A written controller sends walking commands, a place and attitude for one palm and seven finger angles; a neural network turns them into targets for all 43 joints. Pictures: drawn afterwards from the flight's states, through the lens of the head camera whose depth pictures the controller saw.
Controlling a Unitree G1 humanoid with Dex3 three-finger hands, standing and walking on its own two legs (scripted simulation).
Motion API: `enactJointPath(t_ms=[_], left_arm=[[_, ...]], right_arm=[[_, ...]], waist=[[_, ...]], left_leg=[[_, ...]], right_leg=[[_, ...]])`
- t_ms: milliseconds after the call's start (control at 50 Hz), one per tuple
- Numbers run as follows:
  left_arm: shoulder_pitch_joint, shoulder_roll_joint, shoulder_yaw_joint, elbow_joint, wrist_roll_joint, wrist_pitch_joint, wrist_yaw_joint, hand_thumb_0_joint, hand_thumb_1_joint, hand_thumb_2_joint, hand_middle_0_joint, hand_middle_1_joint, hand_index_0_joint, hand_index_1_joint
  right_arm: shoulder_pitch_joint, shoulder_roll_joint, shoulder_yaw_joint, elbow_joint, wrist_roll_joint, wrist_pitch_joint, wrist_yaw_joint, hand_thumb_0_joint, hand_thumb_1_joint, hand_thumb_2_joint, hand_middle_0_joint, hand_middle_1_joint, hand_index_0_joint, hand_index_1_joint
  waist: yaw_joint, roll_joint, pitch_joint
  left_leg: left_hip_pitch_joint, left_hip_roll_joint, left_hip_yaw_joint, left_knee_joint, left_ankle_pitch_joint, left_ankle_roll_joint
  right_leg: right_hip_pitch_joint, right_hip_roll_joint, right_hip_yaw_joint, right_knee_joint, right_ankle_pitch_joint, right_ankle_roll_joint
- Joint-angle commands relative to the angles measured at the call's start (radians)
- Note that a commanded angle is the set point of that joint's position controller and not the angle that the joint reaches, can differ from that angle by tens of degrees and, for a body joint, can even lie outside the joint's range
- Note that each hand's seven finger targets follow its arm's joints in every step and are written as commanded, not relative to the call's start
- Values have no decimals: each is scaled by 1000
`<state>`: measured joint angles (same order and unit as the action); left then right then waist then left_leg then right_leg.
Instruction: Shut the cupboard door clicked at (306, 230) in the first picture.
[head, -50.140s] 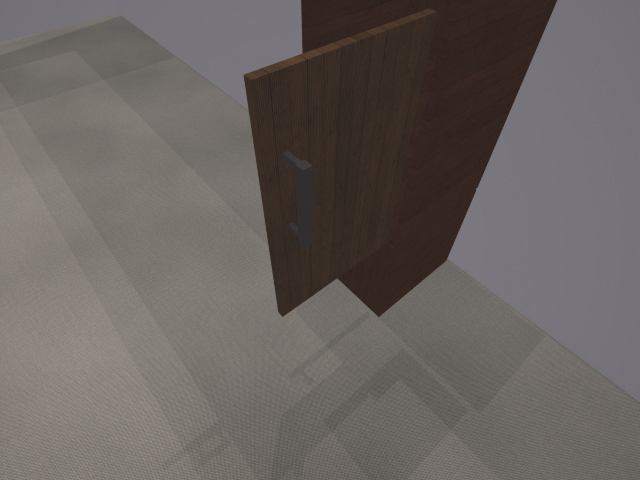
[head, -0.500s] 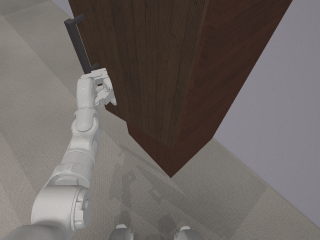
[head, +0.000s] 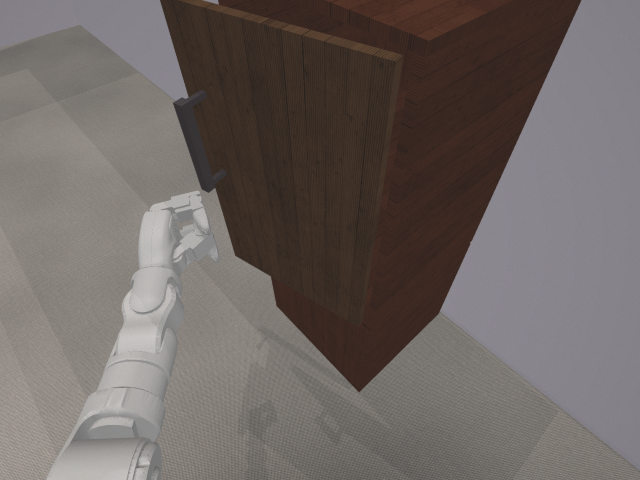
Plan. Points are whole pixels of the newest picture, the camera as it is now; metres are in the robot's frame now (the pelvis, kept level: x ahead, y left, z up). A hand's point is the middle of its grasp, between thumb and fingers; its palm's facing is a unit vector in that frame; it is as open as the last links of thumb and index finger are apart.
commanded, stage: draw the hand back to the body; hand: left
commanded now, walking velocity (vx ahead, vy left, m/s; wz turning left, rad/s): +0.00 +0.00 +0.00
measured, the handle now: (204, 144) +0.64 +0.19 +0.07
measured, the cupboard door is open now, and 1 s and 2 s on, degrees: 14 14 14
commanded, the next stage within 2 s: step back with the hand held close in 1.28 s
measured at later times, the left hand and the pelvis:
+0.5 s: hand (103, 302) +0.28 +0.21 +0.15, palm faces +0.24 -0.94 -0.24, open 3.4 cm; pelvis +0.00 +0.01 +0.03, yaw +1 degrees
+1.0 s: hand out of the picture +0.20 +0.27 +0.21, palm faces +0.50 -0.74 -0.45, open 6.8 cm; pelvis +0.03 +0.00 +0.04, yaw +2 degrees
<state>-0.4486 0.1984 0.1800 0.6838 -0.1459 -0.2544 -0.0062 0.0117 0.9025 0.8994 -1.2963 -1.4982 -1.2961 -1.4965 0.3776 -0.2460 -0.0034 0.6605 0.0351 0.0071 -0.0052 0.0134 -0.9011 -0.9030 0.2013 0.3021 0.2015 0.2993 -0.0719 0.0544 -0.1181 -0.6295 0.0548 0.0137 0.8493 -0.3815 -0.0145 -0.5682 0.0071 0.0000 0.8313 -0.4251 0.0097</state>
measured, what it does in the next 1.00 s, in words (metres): stands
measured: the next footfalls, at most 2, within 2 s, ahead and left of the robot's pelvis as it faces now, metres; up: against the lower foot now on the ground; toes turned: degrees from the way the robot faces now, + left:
none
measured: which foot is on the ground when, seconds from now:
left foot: down 0.00-1.00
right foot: down 0.00-1.00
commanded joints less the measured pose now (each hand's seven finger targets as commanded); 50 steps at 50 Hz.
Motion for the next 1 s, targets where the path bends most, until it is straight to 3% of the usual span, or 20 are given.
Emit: enactJointPath(t_ms=[0, 80, 140, 180, 200, 220, 240, 300, 340, 380, 440, 460, 560, 640, 700, 820, 880, 900, 940, 980], left_arm=[[-402, 177, 30, -410, -26, -47, 5, 0, 900, 900, -1300, -1500, -1300, -1500], [-244, 165, -5, -517, -11, -72, -13, 0, 900, 900, -1300, -1500, -1300, -1500], [-85, 137, -27, -512, -29, -4, -48, 0, 900, 900, -1217, -1410, -1217, -1410], [-19, 149, -10, -551, -54, 66, -67, 0, 900, 900, -1163, -1350, -1163, -1350], [-6, 187, -69, -725, 37, 43, -8, 0, 900, 900, -1135, -1320, -1135, -1320], [75, 204, -27, -706, 47, 54, 26, 0, 900, 900, -1107, -1290, -1107, -1290], [118, 198, -31, -727, 46, 66, 37, 0, 900, 900, -1080, -1260, -1080, -1260], [131, 196, -44, -828, 69, 91, 65, 0, 900, 900, -997, -1170, -997, -1170], [151, 239, -10, -871, 78, 103, 84, 0, 900, 900, -943, -1110, -943, -1110], [163, 231, -12, -930, 86, 111, 95, 0, 900, 900, -887, -1050, -887, -1050], [262, 249, 11, -1015, 90, 123, 108, 0, 900, 900, -805, -960, -805, -960], [294, 229, -1, -1050, 87, 125, 108, 0, 900, 900, -777, -930, -777, -930], [496, 246, 55, -1112, 84, 141, 113, 0, 900, 900, -640, -780, -640, -780], [634, 294, 146, -1104, 79, 151, 113, 0, 900, 900, -530, -660, -530, -660], [664, 310, 184, -1202, 80, 141, 117, 0, 900, 900, -447, -570, -447, -570], [801, 364, 275, -1311, 83, 127, 134, 0, 900, 900, -282, -390, -282, -390], [869, 389, 326, -1319, 80, 120, 141, 0, 900, 900, -200, -300, -200, -300], [864, 343, 284, -1288, 83, 123, 137, 0, 900, 900, -200, -300, -200, -300], [848, 318, 261, -1239, 83, 131, 134, 0, 900, 900, -200, -300, -200, -300], [822, 310, 252, -1221, 86, 131, 135, 0, 900, 900, -200, -300, -200, -300]], right_arm=[[-105, -125, -44, -169, 6, -74, -35, 0, -900, -900, 200, 300, 200, 300], [-150, -118, -35, -174, 10, -107, -36, 0, -900, -900, 200, 300, 200, 300], [-177, -125, -31, -191, 21, -118, -35, 0, -900, -900, 200, 300, 200, 300], [-212, -125, -23, -211, 29, -119, -38, 0, -900, -900, 200, 300, 200, 300], [-229, -104, -35, -239, 19, -97, -53, 0, -900, -900, 200, 300, 200, 300], [-240, -107, -33, -235, 15, -83, -66, 0, -900, -900, 200, 300, 200, 300], [-256, -107, -28, -242, 16, -82, -73, 0, -900, -900, 200, 300, 200, 300], [-291, -95, -11, -246, 14, -70, -84, 0, -900, -900, 200, 300, 200, 300], [-300, -98, -6, -240, 7, -72, -94, 0, -900, -900, 200, 300, 200, 300], [-308, -86, 5, -240, 6, -77, -97, 0, -900, -900, 200, 300, 200, 300], [-313, -87, 9, -231, -3, -92, -99, 0, -900, -900, 200, 300, 200, 300], [-315, -80, 14, -235, -4, -96, -97, 0, -900, -900, 200, 300, 200, 300], [-327, -78, 16, -224, -14, -110, -86, 0, -900, -900, 200, 300, 200, 300], [-337, -81, 8, -212, -17, -107, -83, 0, -900, -900, 200, 300, 200, 300], [-338, -73, 5, -214, -18, -111, -82, 0, -900, -900, 200, 300, 200, 300], [-331, -70, -5, -205, -22, -143, -81, 0, -900, -900, 200, 300, 200, 300], [-327, -69, -9, -202, -19, -155, -84, 0, -900, -900, 200, 300, 200, 300], [-327, -69, -9, -194, -18, -157, -85, 0, -900, -900, 200, 300, 200, 300], [-315, -80, -16, -183, -20, -162, -86, 0, -900, -900, 200, 300, 200, 300], [-309, -85, -20, -180, -19, -161, -88, 0, -900, -900, 200, 300, 200, 300]], waist=[[10, -51, -238], [34, 46, -231], [48, 28, -186], [69, -5, -154], [54, -58, -131], [52, -88, -88], [60, -108, -64], [57, -57, -18], [63, -38, -9], [67, 18, -16], [77, 35, -37], [78, 64, -47], [98, 24, -6], [114, -50, 51], [118, 12, 11], [130, 26, -9], [136, 13, 20], [124, 0, 55], [112, -31, 104], [109, -49, 106]], left_leg=[[240, -54, 10, -149, 147, 42], [312, -47, -3, -177, 161, 31], [309, -46, -11, -206, 147, 30], [298, -49, -9, -229, 132, 30], [355, -51, 9, -279, 130, 29], [352, -48, 12, -293, 107, 31], [348, -50, 3, -308, 104, 34], [396, -43, 2, -351, 103, 31], [425, -43, 2, -376, 106, 35], [464, -42, -2, -399, 130, 29], [513, -39, -4, -422, 181, 30], [526, -38, -6, -433, 196, 25], [530, -35, 8, -458, 286, 23], [506, -38, 23, -470, 289, 27], [530, -44, 33, -463, 333, 29], [537, -48, 41, -441, 396, 32], [521, -47, 42, -440, 388, 33], [518, -47, 47, -440, 375, 33], [514, -46, 50, -442, 351, 38], [512, -47, 48, -445, 338, 40]], right_leg=[[126, 38, -32, -185, 244, -8], [127, 40, -50, -175, 231, -22], [145, 39, -60, -191, 217, -22], [174, 31, -60, -210, 215, -20], [192, 17, -16, -282, 198, -15], [195, 18, -20, -307, 163, -13], [201, 19, -22, -322, 155, -11], [235, 14, -30, -347, 154, -13], [260, 16, -27, -380, 160, -12], [293, 13, -34, -385, 181, -18], [340, 17, -39, -412, 229, -19], [364, 11, -45, -409, 238, -22], [413, 8, -51, -438, 314, -16], [423, 10, -48, -470, 321, -6], [450, 2, -50, -457, 369, -5], [463, 0, -55, -448, 429, -1], [451, 0, -57, -448, 421, 1], [425, 2, -57, -454, 410, 4], [391, 2, -56, -473, 389, 10], [384, 0, -56, -465, 373, 12]])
